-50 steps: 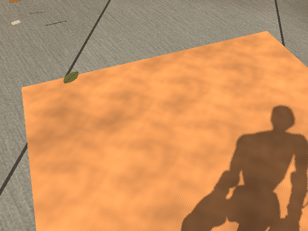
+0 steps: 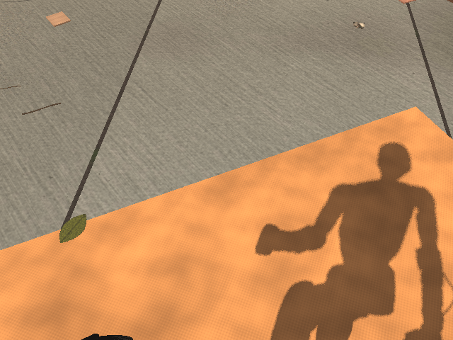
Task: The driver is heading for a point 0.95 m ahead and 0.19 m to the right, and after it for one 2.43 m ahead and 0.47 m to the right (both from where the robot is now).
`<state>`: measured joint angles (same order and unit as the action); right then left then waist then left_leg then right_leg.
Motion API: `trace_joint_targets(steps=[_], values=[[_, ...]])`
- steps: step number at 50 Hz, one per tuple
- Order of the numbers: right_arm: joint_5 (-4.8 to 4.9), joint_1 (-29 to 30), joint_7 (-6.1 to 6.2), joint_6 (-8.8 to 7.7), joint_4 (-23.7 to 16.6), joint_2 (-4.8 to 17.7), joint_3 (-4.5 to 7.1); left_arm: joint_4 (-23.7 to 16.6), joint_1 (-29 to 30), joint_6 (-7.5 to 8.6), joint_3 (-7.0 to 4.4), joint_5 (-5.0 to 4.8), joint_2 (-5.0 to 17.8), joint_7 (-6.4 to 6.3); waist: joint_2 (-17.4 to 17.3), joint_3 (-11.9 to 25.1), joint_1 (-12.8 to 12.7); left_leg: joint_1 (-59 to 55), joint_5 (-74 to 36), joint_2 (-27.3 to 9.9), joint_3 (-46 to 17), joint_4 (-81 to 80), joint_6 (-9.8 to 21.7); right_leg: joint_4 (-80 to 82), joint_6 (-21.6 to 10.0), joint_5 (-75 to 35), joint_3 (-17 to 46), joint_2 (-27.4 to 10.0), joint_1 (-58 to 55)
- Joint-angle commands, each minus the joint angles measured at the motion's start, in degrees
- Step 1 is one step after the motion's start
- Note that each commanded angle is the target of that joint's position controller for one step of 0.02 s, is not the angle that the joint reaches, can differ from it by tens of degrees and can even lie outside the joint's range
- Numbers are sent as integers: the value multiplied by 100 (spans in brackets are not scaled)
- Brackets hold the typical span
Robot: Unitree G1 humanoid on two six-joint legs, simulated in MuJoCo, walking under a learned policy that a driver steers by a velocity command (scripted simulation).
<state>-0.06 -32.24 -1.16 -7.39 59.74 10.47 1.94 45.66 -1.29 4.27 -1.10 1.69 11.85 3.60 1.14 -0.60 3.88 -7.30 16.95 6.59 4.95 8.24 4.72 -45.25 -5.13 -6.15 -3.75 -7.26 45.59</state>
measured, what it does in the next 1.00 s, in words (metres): walks ahead, turning right: right foot, then left foot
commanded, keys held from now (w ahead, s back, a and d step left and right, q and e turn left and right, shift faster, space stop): w+shift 0.28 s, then w+e+shift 0.72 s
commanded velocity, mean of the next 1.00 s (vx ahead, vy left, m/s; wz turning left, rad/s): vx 1.00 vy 0.00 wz -0.49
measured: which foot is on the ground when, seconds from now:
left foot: down 0.00-0.16, up 0.18-0.56, down 0.58-1.00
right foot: up 0.00-0.12, down 0.14-0.60, up 0.62-1.00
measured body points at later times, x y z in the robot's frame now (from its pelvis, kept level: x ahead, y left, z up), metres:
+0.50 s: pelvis +0.48 -0.01 +0.00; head +0.52 -0.01 +0.45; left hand +0.38 +0.24 -0.13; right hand +0.73 -0.22 -0.07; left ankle +0.72 +0.14 -0.68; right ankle +0.31 -0.07 -0.73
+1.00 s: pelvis +0.93 -0.07 -0.02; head +0.96 -0.09 +0.43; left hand +1.27 +0.00 -0.08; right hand +0.74 -0.26 -0.16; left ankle +0.77 +0.11 -0.72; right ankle +1.08 -0.21 -0.70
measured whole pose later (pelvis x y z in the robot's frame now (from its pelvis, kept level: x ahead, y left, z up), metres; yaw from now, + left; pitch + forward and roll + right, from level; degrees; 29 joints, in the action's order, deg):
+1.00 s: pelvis +0.93 -0.07 -0.02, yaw -30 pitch +1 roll +2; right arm -1.3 -29.2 0.8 -6.0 55.5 14.0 2.2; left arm 38.2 2.8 1.2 -1.4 1.3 16.0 4.9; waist 1.7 -2.5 3.3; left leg -14.9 25.4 -0.3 20.9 15.1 -3.6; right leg -44.0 -11.0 0.3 -10.1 -1.0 40.7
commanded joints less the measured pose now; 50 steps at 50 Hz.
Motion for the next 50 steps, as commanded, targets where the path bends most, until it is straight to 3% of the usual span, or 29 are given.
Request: trace_joint_targets(steps=[1,4,6,7,8,9,10,11,12,14,16,18,20,23,26,27,28,29,30,31,32,33,34,36,38,41,45,48,50], values=[[50,65,75,-149,-302,787,65,-449,759,57,39,-78,226,12,-167,-970,-181,1079,-3899,-1434,-378,-965,369,1046,-149,-555,-448,415,-1177],[-88,-60,182,-45,-231,1144,89,-434,462,69,-46,-57,503,-106,-653,-294,-440,-285,-7261,-1664,-242,309,208,1350,-355,384,-667,1067,-1754],[-243,168,299,127,-211,1417,170,43,-1276,70,-229,-71,907,-246,-961,657,-1285,-329,-7860,-1820,-218,2556,204,1449,-552,1131,-425,1266,-3391],[-248,484,304,173,-291,1422,193,380,-2400,51,-354,-4,1135,-344,-880,1109,-1838,491,-6792,-1656,-126,4166,243,1614,-696,1402,-150,944,-4728],[-270,574,236,122,-491,841,86,524,-3207,21,-490,111,1608,-434,0,1667,-1861,1990,-2990,-1062,-176,6367,366,1215,-808,2854,1328,-419,-6057],[202,-242,73,13,-675,234,-27,532,-2813,29,-538,191,1657,-337,1720,2278,-942,4384,948,-92,-914,8181,165,2493,-1676,4075,4960,-1616,-7412],[127,586,151,-7,-799,801,46,488,-2249,46,-505,82,1187,-250,501,1408,-1008,5043,277,-631,-1102,7995,381,3010,-1375,4158,4535,-1231,-6763],[93,1198,135,-23,-963,858,72,534,-1941,111,-419,40,841,-222,-1,685,-916,5038,-214,-830,-1020,7609,394,3127,-1235,3421,3593,-1068,-5813],[27,1347,110,-4,-1000,709,37,628,-1790,157,-355,90,556,-204,-506,251,-657,4782,-324,-1014,-1033,7271,376,3290,-1092,2807,3002,-863,-4968],[-196,1282,-32,179,-1063,394,-41,816,-1819,243,-246,39,335,-270,-326,-63,-223,4313,-325,-1263,-1057,6788,221,3568,-827,2633,2209,-456,-3858],[-324,1728,-126,261,-1316,325,-79,974,-2057,325,-224,-127,407,-286,-91,-454,-140,4617,-352,-1500,-822,6293,-11,3871,-873,2378,1959,-210,-3443],[-364,2567,-172,264,-1706,454,-118,975,-2275,369,-241,-165,577,-279,-156,-799,-260,4921,-873,-1551,-513,5438,-251,4193,-993,1720,1680,-34,-3130],[-307,3238,-219,213,-1994,487,-182,911,-2309,391,-261,-175,665,-272,-169,-968,-353,4429,-1739,-1426,-325,4030,-386,4264,-915,704,1317,239,-2776],[-151,3713,-246,177,-2152,527,-228,888,-2558,426,-343,-238,1033,-268,12,-785,-567,3285,-2711,-1021,-96,2812,-359,4456,-778,-586,1298,179,-2990],[-153,3693,-93,184,-2245,909,-121,886,-2679,372,-374,-211,1226,-287,230,-353,-531,3060,-2262,-734,-181,2193,-211,3571,-591,-2367,1347,54,-4442],[-167,3232,-24,163,-2143,1124,-37,880,-2697,341,-405,-176,1369,-312,380,62,-323,2515,-1809,-575,-230,2145,-143,2828,-480,-3135,1384,24,-4723],[-142,2296,61,133,-1886,1349,72,848,-2580,284,-448,-111,1540,-335,474,618,130,1521,-1351,-512,-297,2159,-90,1637,-392,-3243,1383,79,-4602],[-166,1165,170,125,-1604,1595,192,759,-2331,254,-474,-78,1551,-343,416,1150,709,187,-1065,-881,-483,2271,-86,174,-337,-2369,1351,319,-3799],[-351,80,289,131,-1496,2060,324,521,-2324,266,-336,-23,852,-337,-373,2062,905,-1075,919,-2307,-1917,2441,-104,-1924,-377,209,1167,643,-2753],[-490,614,200,149,-1588,2289,384,162,-3028,266,-202,-490,223,-307,-2402,2838,66,-1967,2224,-3574,-5140,993,392,-3604,-235,3184,992,1252,-1037],[-410,1198,126,193,-1707,1734,366,231,-2562,184,-245,-374,719,-387,-1460,1993,53,-1246,2773,-3254,-4857,629,326,-3851,-346,2713,973,792,-420],[-353,1566,108,172,-1716,1208,249,223,-2090,123,-277,-286,808,-356,-761,1110,38,-407,2079,-2995,-3701,694,267,-3573,-316,2202,865,528,-295],[-369,1603,97,160,-1598,1005,214,201,-1895,71,-272,-230,724,-300,-319,648,-46,289,971,-2803,-2935,606,220,-3348,-272,2063,829,355,-465],[-289,1383,107,96,-1298,743,133,42,-1710,-113,-241,-35,443,-163,-517,238,-294,1060,-37,-2517,-1806,475,82,-3140,-206,2031,797,92,-653],[-108,1255,55,10,-1076,608,109,-215,-1357,-274,-202,-10,279,-79,-591,-14,-426,1232,-718,-2362,-981,309,-97,-3046,-177,1866,694,-70,-362],[-92,1338,15,-93,-1004,618,103,-644,-628,-334,-116,-1,283,47,-608,-384,-539,1635,-1793,-2097,134,8,-210,-2411,-147,965,361,-63,-235],[-113,1115,100,-124,-910,957,146,-961,198,-327,-65,-31,486,174,-261,-824,-512,1422,-3252,-1814,1085,-258,-397,-596,-355,187,-344,246,-638],[-94,826,229,-27,-930,1413,204,-943,174,-308,-69,-35,639,174,-483,-611,-670,617,-6783,-1962,1394,580,-556,50,-629,432,-920,815,-1337],[-144,951,327,177,-1032,1749,301,-686,-767,-292,-192,-59,960,74,-735,0,-1235,338,-7843,-2151,1308,1918,-494,205,-790,950,-905,1151,-2438]])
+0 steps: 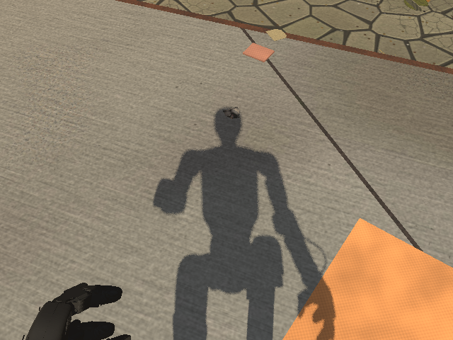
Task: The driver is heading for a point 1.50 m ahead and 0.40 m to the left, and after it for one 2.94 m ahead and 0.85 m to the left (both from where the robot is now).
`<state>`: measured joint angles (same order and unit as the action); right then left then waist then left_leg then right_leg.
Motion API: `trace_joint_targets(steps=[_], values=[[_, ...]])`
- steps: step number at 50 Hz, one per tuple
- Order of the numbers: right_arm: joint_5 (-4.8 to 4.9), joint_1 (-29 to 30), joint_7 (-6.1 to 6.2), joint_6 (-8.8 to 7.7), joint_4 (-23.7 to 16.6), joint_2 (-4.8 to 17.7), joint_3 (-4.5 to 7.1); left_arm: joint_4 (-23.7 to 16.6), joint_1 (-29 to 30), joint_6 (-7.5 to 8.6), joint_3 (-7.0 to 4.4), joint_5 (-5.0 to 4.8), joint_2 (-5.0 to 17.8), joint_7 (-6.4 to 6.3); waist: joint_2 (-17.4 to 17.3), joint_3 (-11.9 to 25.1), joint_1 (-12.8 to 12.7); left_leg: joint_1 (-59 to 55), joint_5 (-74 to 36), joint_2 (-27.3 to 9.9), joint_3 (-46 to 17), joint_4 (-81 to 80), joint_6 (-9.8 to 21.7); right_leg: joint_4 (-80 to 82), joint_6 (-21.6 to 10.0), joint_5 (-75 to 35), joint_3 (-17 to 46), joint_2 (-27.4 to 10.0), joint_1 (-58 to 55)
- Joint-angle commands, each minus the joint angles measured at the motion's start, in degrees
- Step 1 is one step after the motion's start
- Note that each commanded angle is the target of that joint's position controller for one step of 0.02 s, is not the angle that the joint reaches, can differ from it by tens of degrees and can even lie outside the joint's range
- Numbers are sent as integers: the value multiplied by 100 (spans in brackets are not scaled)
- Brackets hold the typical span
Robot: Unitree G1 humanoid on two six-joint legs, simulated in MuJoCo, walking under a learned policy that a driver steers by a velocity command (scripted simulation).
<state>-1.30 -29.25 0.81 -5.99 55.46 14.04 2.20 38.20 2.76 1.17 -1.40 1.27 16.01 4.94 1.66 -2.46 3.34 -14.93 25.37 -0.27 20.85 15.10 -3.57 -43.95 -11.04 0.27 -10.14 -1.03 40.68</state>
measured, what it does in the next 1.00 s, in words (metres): walks ahead, turning left: right foot, then left foot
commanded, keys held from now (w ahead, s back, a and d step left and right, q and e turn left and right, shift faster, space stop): w+q+shift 1.00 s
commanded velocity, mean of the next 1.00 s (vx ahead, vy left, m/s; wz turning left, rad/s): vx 1.00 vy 0.00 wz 0.54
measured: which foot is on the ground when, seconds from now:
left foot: down 0.00-0.04, up 0.06-0.50, down 0.52-0.94, up 0.96-1.00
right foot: up 0.00-0.04, down 0.06-0.52, up 0.54-0.92, down 0.94-1.00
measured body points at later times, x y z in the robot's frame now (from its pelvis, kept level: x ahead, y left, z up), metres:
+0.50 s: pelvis +0.46 +0.02 +0.00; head +0.48 +0.01 +0.45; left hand +0.40 +0.27 -0.13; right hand +0.64 -0.21 -0.11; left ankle +0.62 +0.07 -0.70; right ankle +0.21 -0.03 -0.68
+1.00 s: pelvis +0.92 +0.08 +0.00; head +0.95 +0.11 +0.45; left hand +0.99 +0.41 -0.06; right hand +1.10 -0.17 -0.11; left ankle +0.68 +0.06 -0.62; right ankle +1.08 +0.01 -0.71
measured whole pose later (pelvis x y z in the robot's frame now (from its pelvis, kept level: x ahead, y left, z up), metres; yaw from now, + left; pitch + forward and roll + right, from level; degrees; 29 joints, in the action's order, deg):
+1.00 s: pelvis +0.92 +0.08 +0.00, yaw +35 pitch +3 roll -1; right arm 0.4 -21.6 -0.5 -3.2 46.6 21.3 5.4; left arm 35.3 -3.4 5.1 0.5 3.3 15.8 -0.9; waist -1.8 -1.9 5.3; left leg 11.8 23.6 7.3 -9.7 65.3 7.3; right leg -35.5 1.8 10.4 0.3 -1.1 28.7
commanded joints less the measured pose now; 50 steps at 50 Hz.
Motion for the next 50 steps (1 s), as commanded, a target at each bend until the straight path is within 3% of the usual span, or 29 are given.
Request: trace_joint_targets(steps=[1,2,3,4,5,6,7,9,11,15,20,22,24,25,26,27,28,29,30,31,33,36,42,44,46,47,48,49,50], values=[[-49,841,150,119,-668,1458,283,385,-2276,40,-269,52,737,-120,-847,611,-1672,1509,-8738,-1607,-464,2484,520,240,-365,568,81,616,-3176],[-88,970,112,178,-714,1412,273,821,-3361,56,-426,82,898,-242,-660,1014,-2045,2304,-7446,-1435,-562,4184,675,810,-490,795,622,605,-4657],[-76,956,21,160,-808,903,198,913,-3007,2,-586,14,1251,-370,761,794,-1554,3923,-1214,-293,-627,6509,599,1089,-481,1070,1828,-200,-5428],[166,101,-10,91,-1335,500,42,584,-2536,19,-609,181,1788,-362,1220,1896,-629,5627,283,11,-1760,8092,518,1758,-1431,1030,4824,-1779,-6780],[176,905,13,-15,-1366,802,59,548,-2729,-1,-617,133,1442,-443,152,1765,-1122,6142,-334,-117,-2229,8073,592,2748,-1277,2003,5059,-1793,-6372],[221,994,0,-29,-1310,798,47,702,-2529,72,-540,130,1145,-508,-298,720,-841,6252,-621,-382,-2233,7660,659,3003,-1029,2140,4387,-1758,-5329],[151,1101,-39,10,-1231,682,21,766,-2320,185,-451,149,837,-507,-791,291,-587,5888,-784,-591,-2406,7132,698,3134,-761,2010,3820,-1579,-4345],[26,751,-160,276,-953,442,-23,826,-2084,445,-305,99,473,-521,-800,-45,-166,4930,-1071,-840,-2688,6483,681,3459,-300,1680,2834,-1262,-2912],[41,864,-284,443,-905,374,7,977,-2121,624,-261,6,383,-475,-537,-322,-49,4965,-1337,-936,-2734,5889,633,3687,138,1175,2041,-972,-2586],[155,1947,-354,430,-1194,253,-29,1135,-2515,753,-233,-37,336,-365,-102,-524,-412,5431,-2700,-618,-2101,4434,809,3860,814,-1378,449,-361,-3070],[111,2637,-468,310,-1418,258,-111,1250,-2770,773,-123,-77,481,-560,103,-329,-475,4851,-3613,-16,-1007,2564,1151,3640,1178,-4509,-379,-487,-4172],[70,2219,-480,357,-1320,502,-48,1214,-2663,680,-171,-46,802,-763,441,72,-121,4301,-3304,358,-809,2308,1283,2830,1275,-6285,-485,-764,-4790],[66,649,-423,439,-903,955,143,1043,-2190,479,-278,53,1124,-891,649,761,755,2793,-2473,694,-895,2437,1485,920,1249,-7250,-402,-1009,-4661],[56,-708,-348,461,-521,1235,308,866,-1657,378,-337,123,1260,-888,559,1140,1452,1561,-1941,556,-1414,2290,1793,-923,1153,-6657,-240,-1044,-3901],[162,-1216,-247,472,-342,1394,454,817,-1259,332,-343,112,1101,-761,-242,975,1729,845,-1784,251,-1939,1729,2125,-3593,1047,-2482,-335,-173,-2809],[165,-612,-210,534,-287,1483,457,416,-1111,497,-27,231,-41,-627,-1567,418,774,290,-2812,-217,-3240,2455,2375,-5482,1057,2786,274,634,-244],[33,-55,-183,547,-578,1706,472,-190,-1608,643,93,21,-97,-535,-1677,1411,179,-526,-994,-1152,-5973,1001,3394,-5819,1140,2890,1472,589,1099],[-18,211,-140,541,-793,1336,453,-183,-1429,788,118,130,275,-489,-534,985,191,83,640,-1437,-6709,-222,3150,-5099,1006,2362,1742,216,1277],[-28,440,-120,518,-785,1023,380,-118,-1351,806,65,126,501,-460,288,295,-119,1129,782,-1338,-6348,-489,2825,-4387,1026,1926,1685,-66,1006],[14,607,-114,457,-783,978,345,-118,-1296,723,81,241,484,-475,558,-41,-381,1960,290,-1061,-5873,-528,2614,-3935,1125,1913,1621,-229,655],[77,760,-78,266,-853,957,290,-173,-1276,417,154,353,405,-450,558,-405,-640,3310,-286,-550,-5056,-682,2454,-3011,1370,1878,1494,-541,-39],[118,658,-113,101,-928,1136,354,-603,-382,300,241,234,327,-370,125,-557,-378,4090,-1714,-1,-4235,-843,2259,-1185,1531,841,1072,-599,-741],[165,205,-158,159,-963,1319,516,-991,474,373,288,30,267,-378,-562,-8,309,2396,-3930,6,-4239,-48,1670,1176,1301,-495,997,-41,-1307],[140,430,-115,145,-1068,1469,559,-854,-85,416,156,32,583,-458,-590,422,4,2074,-4964,-37,-4348,731,1418,1578,1204,-63,1091,201,-2283],[79,1009,-161,82,-1225,1722,602,-371,-2129,472,-121,9,1143,-624,-509,1550,-1199,2635,-5107,186,-4177,3064,1181,1366,1024,814,1260,-33,-4542],[60,1181,-155,7,-1425,1013,408,-158,-3484,483,-292,167,1543,-751,225,2384,-1633,3582,-2743,470,-3745,5008,1207,1328,891,2887,2467,-1290,-5965],[404,426,-174,17,-1844,289,170,-234,-2924,458,-380,343,1992,-701,2426,3135,-727,5281,413,986,-3093,6524,991,2699,268,4157,6024,-2882,-6919],[227,662,-98,155,-1653,779,151,-353,-2244,384,-408,283,1492,-649,1504,2400,-708,6075,-204,362,-2851,6952,1087,2966,119,5380,6203,-2630,-6227],[68,1230,-138,227,-1628,1021,209,-376,-1908,357,-266,210,897,-632,632,1495,-803,6169,-689,103,-2674,6699,1046,2867,239,4681,4959,-2243,-5399]])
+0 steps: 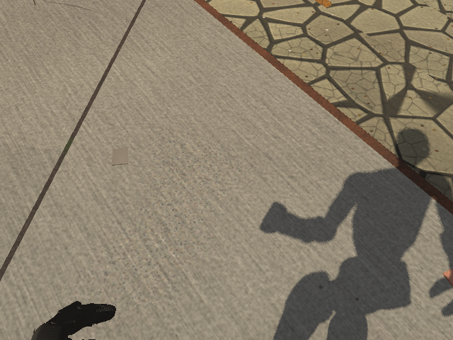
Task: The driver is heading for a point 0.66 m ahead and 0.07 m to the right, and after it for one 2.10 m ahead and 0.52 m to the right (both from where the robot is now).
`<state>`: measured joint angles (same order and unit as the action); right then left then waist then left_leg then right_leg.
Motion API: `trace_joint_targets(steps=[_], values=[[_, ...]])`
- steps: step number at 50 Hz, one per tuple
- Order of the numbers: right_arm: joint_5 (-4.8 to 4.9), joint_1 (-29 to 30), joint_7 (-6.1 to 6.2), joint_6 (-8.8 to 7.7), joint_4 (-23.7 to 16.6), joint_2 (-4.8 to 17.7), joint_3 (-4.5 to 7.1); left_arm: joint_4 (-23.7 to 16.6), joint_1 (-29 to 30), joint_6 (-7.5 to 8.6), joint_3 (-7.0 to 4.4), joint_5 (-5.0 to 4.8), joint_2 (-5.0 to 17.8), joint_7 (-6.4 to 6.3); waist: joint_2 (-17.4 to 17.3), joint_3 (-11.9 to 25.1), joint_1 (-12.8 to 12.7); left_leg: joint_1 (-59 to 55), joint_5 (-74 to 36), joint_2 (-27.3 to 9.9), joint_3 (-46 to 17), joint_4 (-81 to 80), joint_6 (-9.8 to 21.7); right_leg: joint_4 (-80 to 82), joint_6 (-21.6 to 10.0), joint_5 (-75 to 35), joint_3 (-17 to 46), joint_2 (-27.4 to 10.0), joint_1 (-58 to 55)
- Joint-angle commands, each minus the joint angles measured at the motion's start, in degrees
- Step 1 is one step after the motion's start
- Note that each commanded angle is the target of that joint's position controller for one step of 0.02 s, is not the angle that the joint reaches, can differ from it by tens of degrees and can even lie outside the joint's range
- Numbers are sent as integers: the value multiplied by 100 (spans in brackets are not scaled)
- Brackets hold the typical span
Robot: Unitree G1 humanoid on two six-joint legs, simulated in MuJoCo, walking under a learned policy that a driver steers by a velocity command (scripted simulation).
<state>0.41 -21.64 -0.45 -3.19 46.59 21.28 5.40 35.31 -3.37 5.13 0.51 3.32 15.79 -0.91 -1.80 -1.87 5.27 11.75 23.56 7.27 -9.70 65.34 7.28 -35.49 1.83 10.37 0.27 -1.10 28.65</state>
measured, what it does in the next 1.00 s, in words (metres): walks ahead, turning right: left foot, then right foot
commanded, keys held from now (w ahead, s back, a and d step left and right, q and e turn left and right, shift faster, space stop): w+q+shift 0.02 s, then w+shift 0.18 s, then w+e+shift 0.30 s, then e+shift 0.50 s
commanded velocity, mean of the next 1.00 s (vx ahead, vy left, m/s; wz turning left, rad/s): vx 0.71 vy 0.00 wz -0.32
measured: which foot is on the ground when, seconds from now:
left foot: up 0.00-0.34, down 0.36-0.76, up 0.78-1.00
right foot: down 0.00-0.36, up 0.38-0.74, down 0.76-1.00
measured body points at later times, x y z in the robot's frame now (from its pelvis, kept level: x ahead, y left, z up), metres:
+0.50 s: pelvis +0.44 +0.04 +0.01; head +0.47 +0.05 +0.46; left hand +0.43 +0.31 -0.12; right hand +0.60 -0.21 -0.09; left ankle +0.45 +0.13 -0.72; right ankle +0.32 -0.12 -0.60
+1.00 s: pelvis +0.76 +0.02 +0.01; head +0.82 -0.01 +0.46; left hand +0.99 +0.24 -0.08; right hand +0.92 -0.29 -0.05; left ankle +0.90 +0.19 -0.63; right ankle +0.83 -0.03 -0.72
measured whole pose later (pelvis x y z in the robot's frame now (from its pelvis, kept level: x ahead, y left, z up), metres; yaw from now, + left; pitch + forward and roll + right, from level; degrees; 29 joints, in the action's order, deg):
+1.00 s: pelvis +0.76 +0.02 +0.01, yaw -22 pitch +2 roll +1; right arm -1.1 1.8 1.8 -2.9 34.2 15.4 1.0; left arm 35.6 -12.6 0.2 -4.2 -1.2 17.9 -0.2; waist 0.0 -5.5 -2.9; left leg 37.8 21.6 0.6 -12.0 64.1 -4.6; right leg -26.9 -8.1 4.4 8.2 12.1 22.3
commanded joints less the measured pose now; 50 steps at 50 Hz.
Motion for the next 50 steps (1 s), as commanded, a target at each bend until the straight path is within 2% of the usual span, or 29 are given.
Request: trace_joint_targets(steps=[1,2,5,10,12,14,16,17,18,19,20,21,22,25,27,29,31,32,35,37,38,39,40,41,42,43,46,48,50], values=[[-162,710,-88,-3,-769,292,-98,74,-1293,-50,-397,0,672,-20,393,882,-940,3353,-707,-842,456,1388,-92,2015,-955,2370,2949,-1987,-3468],[-271,1026,-190,37,-900,147,-132,319,-1522,-22,-368,-14,598,-21,376,567,-906,3226,-749,-1005,401,1151,-107,2093,-849,1505,2243,-1685,-2986],[-299,1119,-342,199,-1162,-288,-304,797,-1855,167,-306,-147,343,105,714,188,-561,3304,-748,-1137,305,898,-171,2390,-811,444,1344,-1467,-2401],[-284,2023,-440,172,-1587,-112,-434,986,-1718,301,-361,-180,666,202,531,-429,-379,2964,-2123,-978,673,-1205,-221,3237,-780,-859,-253,-1103,-1751],[-244,2476,-523,89,-1715,-215,-524,1127,-2058,284,-374,-228,854,207,444,-615,-526,2110,-2377,-881,1161,-2150,-119,3620,-866,-1582,-418,-1158,-1505],[-283,2651,-489,36,-1685,-168,-542,1357,-2350,212,-402,-261,1069,203,410,-613,-529,1689,-2269,-761,1515,-2708,19,3422,-935,-3254,-455,-1157,-2157],[-358,1948,-335,-11,-1472,95,-434,1459,-2443,151,-463,-248,1472,144,740,113,-111,595,-1532,-369,1538,-2867,114,1960,-891,-5924,-491,-1263,-2791],[-386,753,-233,-34,-1102,278,-317,1464,-2340,94,-480,-269,1582,101,818,763,487,-762,-1402,-264,1407,-3110,150,543,-825,-6084,-499,-1202,-2528],[-482,-250,-106,-54,-808,637,-160,1381,-2241,95,-444,-298,1459,100,754,1313,976,-2360,-1158,-824,855,-3114,166,-1177,-769,-4627,-465,-907,-1357],[-595,-547,13,-104,-731,1251,-16,1117,-2659,95,-251,-295,421,172,-852,2167,436,-3781,307,-2709,-1395,-3406,198,-3483,-753,1068,-312,-136,259],[-487,-621,32,-72,-846,1272,31,949,-2749,67,-293,-499,572,145,-1022,3093,367,-3937,850,-3465,-3576,-4465,434,-4810,-809,1567,432,191,1011],[-404,-186,34,-82,-746,838,-31,873,-1991,24,-383,-433,866,113,-226,1898,277,-3080,680,-3028,-2607,-4605,327,-4769,-847,839,471,-175,1523],[-349,137,20,-144,-643,473,-117,848,-1770,26,-321,-389,640,157,-151,943,62,-2106,-29,-2790,-1785,-4765,301,-4370,-812,477,369,-365,1562],[-258,384,11,-278,-435,-18,-220,1074,-2035,-250,-306,-254,299,290,-276,286,-533,-604,-963,-2396,-359,-5346,132,-3941,-648,370,367,-672,854],[-126,410,3,-402,-277,-190,-258,931,-1639,-418,-336,-213,168,317,-129,-223,-712,-420,-3198,-2378,497,-5424,80,-3661,-517,447,246,-730,1149],[-86,556,32,-454,-227,-226,-268,668,-1170,-435,-305,-169,17,355,-244,-404,-830,-249,-4915,-2132,1417,-5386,-41,-3072,-458,-57,-67,-608,1220],[-61,1023,75,-452,-284,-209,-271,506,-875,-377,-233,-219,-89,447,-398,-440,-974,171,-4810,-1667,2271,-5354,-250,-1529,-520,-1036,-396,-396,500],[-9,1580,229,-367,-594,38,-182,541,-925,-229,-326,-667,129,402,-443,-263,-907,151,-4767,-1463,2375,-5124,-355,-1039,-441,-1533,-469,-191,156],[121,1323,422,-242,-655,749,-5,508,-1440,-215,-520,-483,531,493,-507,600,-1172,-448,-6469,-1724,2277,-3966,-495,-373,-522,-1859,-873,421,-1230],[186,1566,361,-153,-759,743,21,769,-2866,-376,-841,-448,1201,452,-371,1180,-1895,-27,-6328,-1753,2095,-1866,-631,-294,-891,-1805,-673,584,-2989],[190,1543,240,-180,-698,278,-95,872,-3031,-440,-895,-485,1337,330,525,796,-1923,790,-2419,-1125,2026,-5,-942,356,-1121,-2417,-194,328,-3522],[-135,1160,95,-235,-888,-478,-297,698,-2398,-396,-841,-335,1568,253,2310,299,-1100,2228,1752,-126,1676,2271,-1130,140,-1504,-5737,1267,-131,-3557],[-57,-345,29,-322,-984,-235,-347,72,-1772,-199,-785,12,1845,308,2089,2120,-352,2804,1614,46,248,3265,-1168,765,-2850,-5384,4111,-1633,-4474],[-16,-27,19,-336,-1025,470,-231,-349,-1257,-214,-849,-139,1696,385,940,2466,-582,2718,1062,-203,-111,2949,-1002,1442,-2841,-3032,4611,-1652,-4289],[3,690,70,-282,-1171,639,-161,-426,-977,-210,-790,-362,1409,398,108,1625,-549,3022,585,-379,-40,2300,-924,1695,-2559,-1411,4276,-1321,-3479],[-81,978,170,-184,-1171,560,-151,-436,-767,-212,-730,-505,1226,370,-436,1196,-388,2879,281,-591,-38,1816,-942,1801,-2241,-848,4019,-1069,-2730],[-148,1228,254,48,-1256,423,-114,-484,-568,-295,-735,-417,1126,192,-87,715,-223,2204,145,-705,-32,675,-1087,1693,-1892,-2449,2926,-450,-1364],[-200,1490,275,39,-1323,80,-183,-424,-762,-384,-762,-453,1157,19,-55,893,-329,2187,-174,-560,99,-40,-1214,1398,-1747,-3505,2490,-171,-1336],[-134,1718,282,73,-1371,-60,-205,-445,-825,-549,-803,-494,1243,-138,116,1217,-404,2269,-655,-401,85,-659,-1328,1220,-1501,-3457,2488,-47,-1626]])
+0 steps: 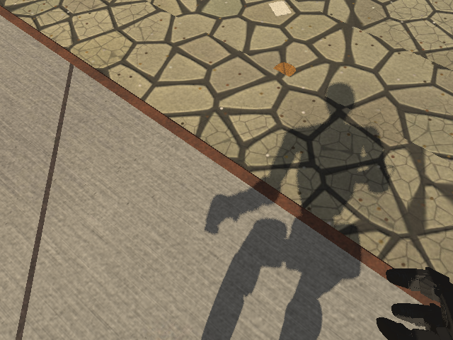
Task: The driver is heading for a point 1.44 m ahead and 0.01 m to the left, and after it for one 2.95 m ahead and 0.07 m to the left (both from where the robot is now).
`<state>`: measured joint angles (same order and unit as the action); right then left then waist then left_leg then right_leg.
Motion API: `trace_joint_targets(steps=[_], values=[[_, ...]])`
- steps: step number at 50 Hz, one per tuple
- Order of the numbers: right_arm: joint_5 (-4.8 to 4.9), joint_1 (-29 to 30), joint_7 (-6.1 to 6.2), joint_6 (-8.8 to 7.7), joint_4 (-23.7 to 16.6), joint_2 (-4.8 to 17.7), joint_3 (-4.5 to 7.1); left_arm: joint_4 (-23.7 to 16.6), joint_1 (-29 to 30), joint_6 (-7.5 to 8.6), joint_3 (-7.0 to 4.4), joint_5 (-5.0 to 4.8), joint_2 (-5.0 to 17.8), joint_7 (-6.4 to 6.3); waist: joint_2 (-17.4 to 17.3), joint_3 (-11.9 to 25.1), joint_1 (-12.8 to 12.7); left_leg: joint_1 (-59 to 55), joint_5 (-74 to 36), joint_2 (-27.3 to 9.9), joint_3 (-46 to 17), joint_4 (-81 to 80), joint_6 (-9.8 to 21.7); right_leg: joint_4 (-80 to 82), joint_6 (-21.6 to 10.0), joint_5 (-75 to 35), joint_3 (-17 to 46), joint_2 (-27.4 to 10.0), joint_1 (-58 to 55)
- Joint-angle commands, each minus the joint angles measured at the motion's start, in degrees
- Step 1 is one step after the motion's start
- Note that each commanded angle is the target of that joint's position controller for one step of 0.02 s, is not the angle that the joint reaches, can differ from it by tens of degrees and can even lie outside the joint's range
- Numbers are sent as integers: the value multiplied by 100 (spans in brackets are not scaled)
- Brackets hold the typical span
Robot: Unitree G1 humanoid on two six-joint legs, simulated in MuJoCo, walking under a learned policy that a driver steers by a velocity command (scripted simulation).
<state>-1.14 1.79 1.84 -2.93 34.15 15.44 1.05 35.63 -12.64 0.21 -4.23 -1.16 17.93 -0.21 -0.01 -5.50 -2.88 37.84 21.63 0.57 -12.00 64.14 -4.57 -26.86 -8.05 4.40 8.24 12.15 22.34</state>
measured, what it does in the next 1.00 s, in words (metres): walks ahead: left foot, then right foot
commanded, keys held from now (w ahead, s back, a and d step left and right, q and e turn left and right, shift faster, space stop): e+shift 0.22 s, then shift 0.08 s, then q+shift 0.70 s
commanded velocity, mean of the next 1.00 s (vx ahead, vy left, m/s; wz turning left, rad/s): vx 0.03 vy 0.00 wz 0.04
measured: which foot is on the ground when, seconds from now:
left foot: up 0.00-0.26, down 0.28-0.64, up 0.66-1.00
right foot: down 0.00-0.26, up 0.28-0.60, down 0.62-1.00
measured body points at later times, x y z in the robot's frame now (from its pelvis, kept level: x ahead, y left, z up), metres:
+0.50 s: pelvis +0.11 +0.09 +0.01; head +0.15 +0.09 +0.46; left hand +0.37 +0.28 -0.08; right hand +0.16 -0.21 -0.09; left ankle +0.22 +0.17 -0.73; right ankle +0.04 -0.05 -0.68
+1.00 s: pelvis +0.12 +0.10 +0.00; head +0.16 +0.11 +0.45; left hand +0.23 +0.39 -0.10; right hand +0.33 -0.15 -0.08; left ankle +0.14 +0.23 -0.71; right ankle +0.06 -0.04 -0.73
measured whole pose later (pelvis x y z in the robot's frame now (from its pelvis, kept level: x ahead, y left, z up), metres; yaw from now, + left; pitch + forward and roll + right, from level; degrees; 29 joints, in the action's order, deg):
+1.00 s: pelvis +0.12 +0.10 +0.00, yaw +7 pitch +2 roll +0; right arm 1.6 -8.5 -1.9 4.1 32.5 17.6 4.6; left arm 39.3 -8.3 -0.8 -4.2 -0.7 16.4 -1.2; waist -0.1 -3.1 -1.1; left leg 27.0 17.9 -3.9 2.9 44.4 -3.6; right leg -28.0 1.5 20.8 -10.6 -4.9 8.6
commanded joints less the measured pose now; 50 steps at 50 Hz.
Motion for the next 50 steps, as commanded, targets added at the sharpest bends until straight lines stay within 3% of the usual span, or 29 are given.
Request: trace_joint_targets(steps=[1,4,8,12,13,14,15,16,17,18,19,20,21,22,24,26,28,30,31,32,33,34,35,37,40,42,44,47,50], values=[[61,-525,53,69,-128,518,235,-518,133,-143,-337,-71,1032,-268,60,1670,378,-323,-705,310,269,-802,-167,304,-354,-2523,1733,-1319,-1097],[100,-179,37,79,-142,540,276,-631,203,-295,-333,-88,955,-353,462,1500,236,-322,-1123,400,162,-1464,-146,298,-36,-1244,1982,-1186,-1116],[92,168,-17,-47,-176,623,345,-726,168,-332,-335,-18,847,-316,835,1175,52,-461,-1066,455,15,-2307,-54,125,-119,-688,2520,-1210,-1276],[132,-256,-116,-170,39,810,484,-893,458,-333,-305,-25,782,-244,984,1218,229,-1686,-1405,383,95,-3806,141,-364,46,-575,2815,-1079,-1194],[131,-421,-138,-176,126,799,500,-873,379,-333,-247,-43,630,-217,685,1272,251,-2391,-2219,102,118,-4412,312,-820,207,521,2559,-832,-902],[52,-343,-117,-116,35,989,520,-785,-151,-330,-117,23,240,-175,-309,1569,-41,-3351,-3065,-1015,-786,-4309,851,-1884,454,2746,1886,-381,-239],[-149,-569,-115,-15,-4,1171,547,-922,-166,-300,-162,-22,505,-145,-1420,1383,-41,-3502,-4213,-1972,-2003,-4391,1844,-2928,787,3846,899,193,708],[-127,-775,-107,-5,30,1104,568,-830,-245,-227,-269,62,961,-118,-1466,1511,3,-3285,-3693,-2365,-2859,-4470,2305,-4027,1104,3481,713,-250,941],[-35,-638,-93,23,-50,810,474,-630,-109,-240,-306,67,1148,-125,-927,1311,116,-3030,-3175,-1990,-2283,-4335,2147,-4454,1223,3030,650,-419,918],[31,-605,-80,83,-53,664,397,-466,-26,-294,-257,95,986,-154,-531,1170,159,-2811,-2603,-1537,-1700,-4296,1813,-4629,1291,2718,555,-450,838],[81,-591,-87,126,-49,627,330,-428,2,-330,-167,131,732,-178,-400,1068,160,-2606,-2087,-1261,-1508,-4388,1596,-4612,1329,2575,437,-477,753],[88,-457,-111,166,-26,566,258,-415,-19,-327,-59,170,439,-148,-410,926,47,-2289,-1761,-973,-1265,-4514,1432,-4161,1364,2408,143,-660,512],[119,-392,-131,225,-27,592,268,-432,54,-301,13,215,260,-115,-553,824,11,-2087,-1534,-585,-934,-4607,1250,-3376,1384,2315,-296,-787,227],[177,-495,-133,313,-44,831,381,-482,245,-260,22,201,220,-112,-822,723,135,-2101,-1559,-361,-864,-4654,1228,-2711,1402,2390,-622,-750,115],[177,-918,-108,419,-25,1168,540,-500,533,-191,3,112,240,-130,-1143,838,408,-2560,-1473,-461,-1270,-4629,1385,-1902,1360,2472,-555,-709,-5],[173,-1101,-91,428,-36,1165,573,-390,498,-138,-40,25,310,-135,-1276,1022,453,-2916,-1123,-665,-1760,-4664,1481,-1250,1226,2260,-328,-682,-139],[259,-1142,-64,438,-41,1148,604,-255,366,-69,-85,-4,362,-129,-1304,1092,379,-2947,-918,-704,-2087,-4726,1456,-561,1052,1955,-218,-642,-413],[376,-1062,-1,474,-59,1120,635,-36,21,5,-134,-7,369,-98,-1206,1175,137,-2553,-616,-494,-2031,-4653,1225,603,800,1149,-260,-697,-1250],[387,-1144,34,479,-55,1009,620,62,-134,16,-192,26,532,-101,-1072,1307,128,-1960,-212,-265,-1801,-4446,969,800,646,774,-129,-1097,-2050],[369,-1030,43,462,-187,782,570,90,-289,4,-280,205,914,-109,-12,1305,88,-859,443,204,-1039,-3484,636,826,109,862,798,-2120,-2609],[389,-1052,-1,385,-311,830,607,30,77,6,-303,424,1032,-70,1475,999,209,-43,1081,779,127,-2096,407,1085,-560,-415,1811,-3233,-2155],[278,-1237,-31,356,-210,1205,745,-111,480,50,-216,478,725,-104,1113,853,341,12,1064,329,201,-864,186,997,-725,-1178,1605,-3511,-1801],[284,-1470,-48,402,-31,1247,791,-211,845,71,-128,395,402,-171,756,838,512,-96,746,261,317,-298,123,862,-462,-1382,987,-3129,-1703],[243,-1752,-30,551,123,948,722,-223,1020,80,-60,194,235,-240,705,727,535,190,222,147,480,588,-36,678,-206,-1782,239,-2713,-1804],[310,-1235,-123,581,-191,683,563,-125,650,-11,-92,204,366,-299,756,516,230,536,-302,-198,990,258,-236,713,-317,-2045,-373,-2551,-1991],[298,-884,-212,562,-415,580,474,-43,376,-85,-144,223,522,-310,786,571,-2,510,-408,-373,1144,-373,-287,679,-391,-1991,-485,-2660,-2292],[272,-766,-308,552,-569,514,413,-10,319,-120,-222,205,746,-271,828,634,-64,167,-334,-483,1291,-933,-221,658,-421,-1993,-641,-2822,-2268],[271,-858,-380,577,-619,645,449,11,451,-93,-319,113,977,-166,891,687,38,-619,-326,-405,1636,-1684,-1,512,-289,-2151,-1017,-2935,-1923],[280,-1041,-398,697,-610,773,548,82,519,33,-360,-78,966,-47,921,778,224,-1339,-469,-227,1814,-2617,328,-64,15,-2234,-1298,-3031,-1877]])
